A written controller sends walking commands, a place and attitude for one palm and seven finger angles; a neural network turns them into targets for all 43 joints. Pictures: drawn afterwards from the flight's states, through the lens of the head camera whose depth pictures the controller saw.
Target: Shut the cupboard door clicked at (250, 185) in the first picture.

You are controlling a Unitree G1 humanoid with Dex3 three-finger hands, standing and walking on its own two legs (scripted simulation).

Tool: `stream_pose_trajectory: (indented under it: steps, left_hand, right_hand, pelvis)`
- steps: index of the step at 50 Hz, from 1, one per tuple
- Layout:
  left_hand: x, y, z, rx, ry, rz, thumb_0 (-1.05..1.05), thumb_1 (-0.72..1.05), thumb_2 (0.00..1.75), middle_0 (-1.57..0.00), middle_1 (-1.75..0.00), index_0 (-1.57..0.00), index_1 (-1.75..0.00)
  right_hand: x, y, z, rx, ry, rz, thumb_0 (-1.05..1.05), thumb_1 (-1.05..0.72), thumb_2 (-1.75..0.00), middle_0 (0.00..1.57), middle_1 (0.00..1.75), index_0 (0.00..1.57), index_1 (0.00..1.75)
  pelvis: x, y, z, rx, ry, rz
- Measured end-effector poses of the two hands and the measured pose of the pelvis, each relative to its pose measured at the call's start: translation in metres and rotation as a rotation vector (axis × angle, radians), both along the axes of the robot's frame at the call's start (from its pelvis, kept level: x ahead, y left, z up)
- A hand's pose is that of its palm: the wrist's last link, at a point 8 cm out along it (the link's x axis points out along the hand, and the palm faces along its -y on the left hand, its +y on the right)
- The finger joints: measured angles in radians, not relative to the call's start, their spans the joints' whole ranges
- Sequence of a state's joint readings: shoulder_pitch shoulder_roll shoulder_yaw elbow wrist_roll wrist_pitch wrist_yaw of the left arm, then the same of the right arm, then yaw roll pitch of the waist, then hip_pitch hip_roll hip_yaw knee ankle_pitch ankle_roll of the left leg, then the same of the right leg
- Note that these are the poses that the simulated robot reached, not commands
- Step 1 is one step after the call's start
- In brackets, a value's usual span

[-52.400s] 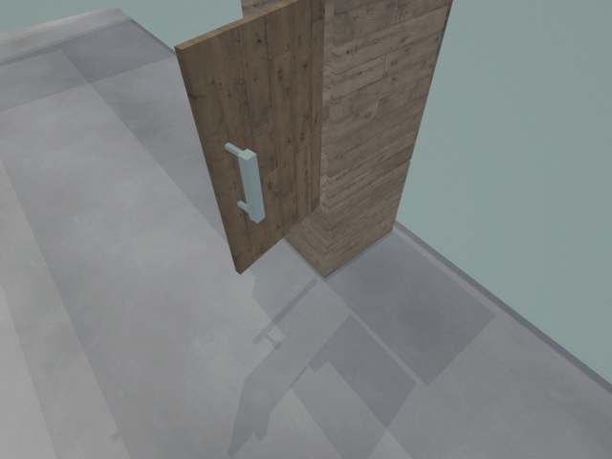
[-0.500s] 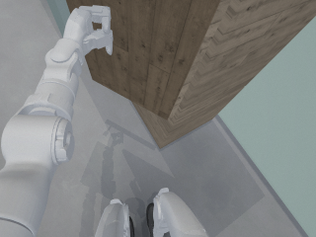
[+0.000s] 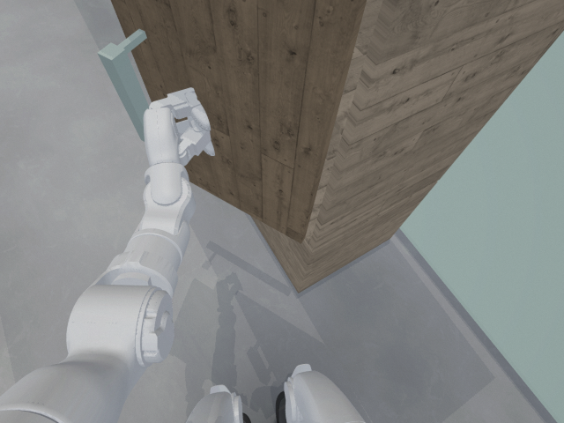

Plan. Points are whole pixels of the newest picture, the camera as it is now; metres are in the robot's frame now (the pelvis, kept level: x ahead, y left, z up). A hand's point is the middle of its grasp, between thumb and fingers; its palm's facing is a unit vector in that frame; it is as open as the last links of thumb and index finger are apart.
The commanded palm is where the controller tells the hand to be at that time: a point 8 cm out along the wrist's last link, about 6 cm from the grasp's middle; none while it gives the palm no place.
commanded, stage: pull the fist back off the door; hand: left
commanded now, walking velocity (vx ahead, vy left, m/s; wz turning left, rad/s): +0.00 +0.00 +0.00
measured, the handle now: (144, 91) +0.61 +0.14 +0.05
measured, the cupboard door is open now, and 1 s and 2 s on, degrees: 29 29 29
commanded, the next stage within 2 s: draw the hand back to the body in 0.32 s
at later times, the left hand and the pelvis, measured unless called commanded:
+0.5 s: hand (200, 165) +0.45 +0.06 +0.07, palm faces +0.04 -1.00 -0.04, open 3.1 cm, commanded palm +0.41 +0.11 +0.07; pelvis -0.01 +0.00 +0.00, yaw +2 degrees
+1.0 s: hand (90, 240) +0.32 +0.15 +0.14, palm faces +0.02 -1.00 -0.08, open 3.1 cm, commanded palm +0.29 +0.21 +0.16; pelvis +0.01 +0.02 +0.06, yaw +1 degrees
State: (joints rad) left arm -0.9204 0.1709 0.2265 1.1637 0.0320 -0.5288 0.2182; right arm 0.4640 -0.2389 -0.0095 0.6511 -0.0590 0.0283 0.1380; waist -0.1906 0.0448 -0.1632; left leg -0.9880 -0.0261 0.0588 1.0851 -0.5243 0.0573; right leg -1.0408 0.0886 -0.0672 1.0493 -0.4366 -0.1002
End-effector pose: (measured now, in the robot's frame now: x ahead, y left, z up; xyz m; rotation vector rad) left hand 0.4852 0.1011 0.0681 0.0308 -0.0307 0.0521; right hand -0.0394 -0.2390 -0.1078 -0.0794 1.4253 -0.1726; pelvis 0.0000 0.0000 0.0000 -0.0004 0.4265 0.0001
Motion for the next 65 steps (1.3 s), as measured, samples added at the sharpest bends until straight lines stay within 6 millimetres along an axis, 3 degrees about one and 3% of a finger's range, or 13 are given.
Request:
stream_pose_trajectory:
  steps: [10, 18, 22, 27, 33, 37, 41, 47, 55, 60, 65]
  left_hand:
    - [-0.054, 0.006, -0.012, 0.001, 0.002, -0.015, 0.01, 0.9, 0.9, -1.3, -1.5, -1.3, -1.5]
    - [-0.066, 0.002, -0.005, 0.018, -0.017, -0.029, 0.01, 0.9, 0.9, -1.3, -1.5, -1.3, -1.5]
    - [-0.058, 0.006, -0.003, 0.013, -0.011, -0.015, 0.01, 0.9, 0.9, -1.3, -1.5, -1.3, -1.5]
    - [-0.057, 0.015, 0.004, 0.006, -0.033, -0.011, 0.01, 0.9, 0.9, -1.3, -1.5, -1.3, -1.5]
    - [-0.09, 0.04, 0.02, 0.01, -0.022, -0.004, 0.01, 0.9, 0.9, -1.29, -1.5, -1.29, -1.5]
    - [-0.117, 0.058, 0.035, 0.003, -0.02, 0.003, 0.01, 0.9, 0.9, -1.3, -1.5, -1.29, -1.5]
    - [-0.139, 0.074, 0.052, 0.002, -0.05, -0.01, 0.01, 0.9, 0.9, -1.3, -1.5, -1.3, -1.5]
    - [-0.167, 0.093, 0.07, -0.001, -0.047, -0.039, 0.01, 0.9, 0.9, -1.28, -1.48, -1.28, -1.48]
    - [-0.207, 0.123, 0.097, 0.141, 0.015, 0.005, 0.01, 0.9, 0.9, -1.15, -1.34, -1.15, -1.34]
    - [-0.229, 0.152, 0.113, 0.178, 0.028, 0.098, 0.01, 0.9, 0.9, -1.03, -1.21, -1.03, -1.21]
    - [-0.251, 0.179, 0.127, 0.212, 0.034, 0.186, 0.01, 0.9, 0.9, -0.9, -1.06, -0.9, -1.06]
  right_hand:
    - [0.065, -0.025, 0.003, -0.052, -0.143, 0.073, 0.0, -0.91, -0.9, 0.2, 0.3, 0.19, 0.29]
    - [0.109, -0.023, 0.002, -0.067, -0.274, 0.119, 0.0, -0.91, -0.9, 0.2, 0.3, 0.19, 0.29]
    - [0.112, -0.016, 0.0, -0.058, -0.295, 0.121, 0.0, -0.91, -0.9, 0.2, 0.3, 0.19, 0.29]
    - [0.098, -0.007, -0.004, -0.031, -0.269, 0.096, 0.0, -0.91, -0.9, 0.2, 0.3, 0.19, 0.29]
    - [0.083, 0.003, 0.008, 0.007, -0.24, 0.044, 0.01, -0.91, -0.9, 0.2, 0.3, 0.19, 0.29]
    - [0.09, 0.004, 0.025, -0.007, -0.269, 0.045, 0.01, -0.91, -0.9, 0.2, 0.3, 0.2, 0.3]
    - [0.114, 0.001, 0.042, -0.042, -0.347, 0.071, 0.01, -0.9, -0.9, 0.2, 0.3, 0.2, 0.3]
    - [0.17, 0.004, 0.07, -0.076, -0.526, 0.116, 0.01, -0.91, -0.9, 0.2, 0.3, 0.19, 0.29]
    - [0.238, 0.036, 0.111, -0.072, -0.697, 0.162, 0.01, -0.91, -0.9, 0.2, 0.3, 0.19, 0.29]
    - [0.261, 0.063, 0.126, -0.039, -0.748, 0.22, 0.01, -0.91, -0.9, 0.2, 0.3, 0.19, 0.29]
    - [0.269, 0.084, 0.127, -0.005, -0.752, 0.266, 0.01, -0.9, -0.9, 0.2, 0.3, 0.2, 0.3]
  pelvis:
    - [-0.002, -0.004, 0.007, 0.005, -0.057, 0.016]
    - [-0.01, -0.004, 0.004, 0.007, -0.078, 0.029]
    - [-0.014, -0.004, 0.002, 0.008, -0.072, 0.03]
    - [-0.014, -0.001, 0.003, 0.01, -0.071, 0.015]
    - [-0.005, 0.002, 0.021, 0.015, -0.134, -0.013]
    - [-0.001, 0.003, 0.035, 0.009, -0.187, -0.009]
    - [0.001, 0.005, 0.044, 0.001, -0.232, 0.006]
    - [0.004, 0.012, 0.052, -0.005, -0.287, 0.018]
    - [0.013, 0.021, 0.07, -0.006, -0.383, 0.028]
    - [0.02, 0.027, 0.078, -0.01, -0.427, 0.041]
    - [0.025, 0.035, 0.083, -0.013, -0.454, 0.05]
